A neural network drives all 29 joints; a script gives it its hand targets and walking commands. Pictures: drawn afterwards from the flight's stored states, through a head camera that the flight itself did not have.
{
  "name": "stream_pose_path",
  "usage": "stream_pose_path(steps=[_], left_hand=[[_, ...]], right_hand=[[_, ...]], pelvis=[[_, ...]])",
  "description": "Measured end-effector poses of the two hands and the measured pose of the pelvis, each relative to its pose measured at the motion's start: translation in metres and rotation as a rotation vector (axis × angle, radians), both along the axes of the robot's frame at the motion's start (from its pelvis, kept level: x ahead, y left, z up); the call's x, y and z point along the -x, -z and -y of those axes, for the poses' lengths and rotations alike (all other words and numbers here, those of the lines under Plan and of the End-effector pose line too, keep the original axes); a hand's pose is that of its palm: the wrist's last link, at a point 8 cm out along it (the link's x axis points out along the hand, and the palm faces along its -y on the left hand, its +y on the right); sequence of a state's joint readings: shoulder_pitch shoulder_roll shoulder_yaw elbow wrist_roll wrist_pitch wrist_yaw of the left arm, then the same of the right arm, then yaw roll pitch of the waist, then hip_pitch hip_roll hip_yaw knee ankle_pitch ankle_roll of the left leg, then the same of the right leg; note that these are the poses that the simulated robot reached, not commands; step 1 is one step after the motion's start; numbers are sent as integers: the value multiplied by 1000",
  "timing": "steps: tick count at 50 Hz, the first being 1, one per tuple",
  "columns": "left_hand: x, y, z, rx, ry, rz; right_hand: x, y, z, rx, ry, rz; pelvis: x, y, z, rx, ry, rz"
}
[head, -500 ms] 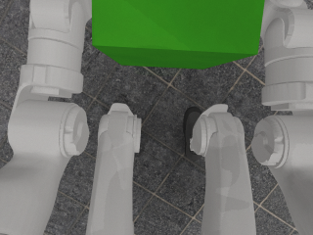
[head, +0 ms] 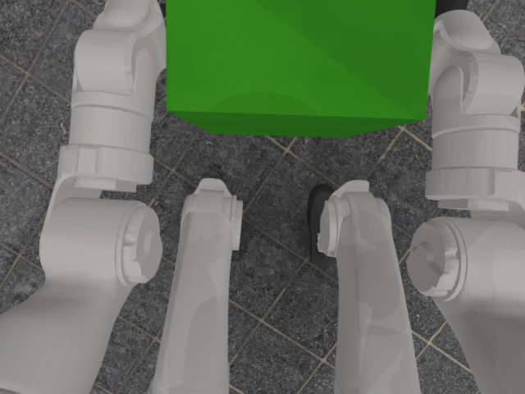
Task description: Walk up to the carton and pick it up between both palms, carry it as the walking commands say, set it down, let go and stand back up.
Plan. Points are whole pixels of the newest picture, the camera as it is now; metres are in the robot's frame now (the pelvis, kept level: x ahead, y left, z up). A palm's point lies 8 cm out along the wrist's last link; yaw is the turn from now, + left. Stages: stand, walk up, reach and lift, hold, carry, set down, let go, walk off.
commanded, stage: reach and lift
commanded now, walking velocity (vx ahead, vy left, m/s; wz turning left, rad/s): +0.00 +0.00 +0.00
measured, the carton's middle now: (288, 5) +0.56 +0.00 -0.16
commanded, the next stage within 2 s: none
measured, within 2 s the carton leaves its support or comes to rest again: neither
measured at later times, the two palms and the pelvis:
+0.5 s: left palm out of the picture +0.53 +0.15 -0.02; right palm (487, 0) +0.52 -0.16 -0.02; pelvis +0.00 +0.00 +0.06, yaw +0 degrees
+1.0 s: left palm out of the picture +0.50 +0.16 +0.06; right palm out of the picture +0.50 -0.15 +0.06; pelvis -0.01 +0.00 +0.11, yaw +2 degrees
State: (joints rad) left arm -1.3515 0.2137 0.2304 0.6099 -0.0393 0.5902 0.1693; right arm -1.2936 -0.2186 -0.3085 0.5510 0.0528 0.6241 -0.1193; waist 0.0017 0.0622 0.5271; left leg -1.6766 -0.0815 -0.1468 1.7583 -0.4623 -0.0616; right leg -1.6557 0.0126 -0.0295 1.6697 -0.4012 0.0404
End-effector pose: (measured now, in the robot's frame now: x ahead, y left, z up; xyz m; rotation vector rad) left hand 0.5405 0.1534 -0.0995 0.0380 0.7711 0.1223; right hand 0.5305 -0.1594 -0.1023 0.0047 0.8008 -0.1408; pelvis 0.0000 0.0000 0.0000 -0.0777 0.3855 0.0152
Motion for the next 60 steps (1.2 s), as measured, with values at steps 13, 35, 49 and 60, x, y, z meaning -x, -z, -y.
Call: stream_pose_path(steps=[13,35,49,60], left_hand=[[-6,-86,2,1,-6,138],[36,-112,-12,33,-53,74],[42,-159,-11,31,-51,99],[55,-182,-9,41,-71,65]], right_hand=[[-6,-83,1,-14,13,141],[24,-118,-12,27,-42,78],[33,-160,-11,17,-33,103],[41,-186,-10,14,-41,69]], pelvis=[[10,-26,3,-10,-9,81],[-1,-79,2,-9,-17,124],[6,-106,4,-14,-24,168],[-4,-135,9,-26,-30,207]])
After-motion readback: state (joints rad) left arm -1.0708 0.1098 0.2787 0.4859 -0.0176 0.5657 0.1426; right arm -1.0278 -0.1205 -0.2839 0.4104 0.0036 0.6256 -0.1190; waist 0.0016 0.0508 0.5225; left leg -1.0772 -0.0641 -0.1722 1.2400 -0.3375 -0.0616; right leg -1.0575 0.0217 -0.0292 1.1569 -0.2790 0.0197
